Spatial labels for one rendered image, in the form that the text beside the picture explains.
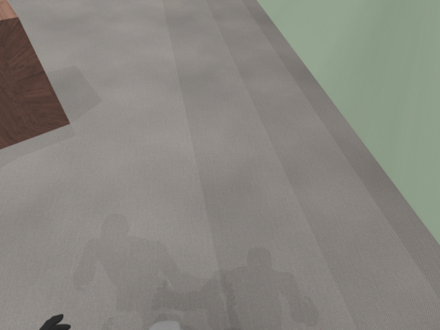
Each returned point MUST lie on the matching pedestal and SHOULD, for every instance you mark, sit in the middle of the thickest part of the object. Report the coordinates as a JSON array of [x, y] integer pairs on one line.
[[28, 103]]

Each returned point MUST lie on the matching left robot hand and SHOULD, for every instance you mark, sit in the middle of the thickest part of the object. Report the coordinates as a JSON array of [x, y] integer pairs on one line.
[[52, 324]]

